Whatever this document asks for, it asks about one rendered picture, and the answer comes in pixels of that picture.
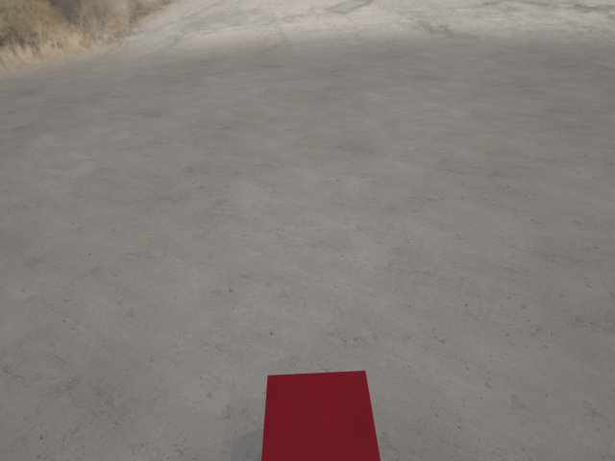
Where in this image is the carton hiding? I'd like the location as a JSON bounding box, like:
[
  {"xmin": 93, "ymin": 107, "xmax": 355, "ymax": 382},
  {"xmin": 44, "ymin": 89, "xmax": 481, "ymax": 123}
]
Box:
[{"xmin": 261, "ymin": 371, "xmax": 381, "ymax": 461}]

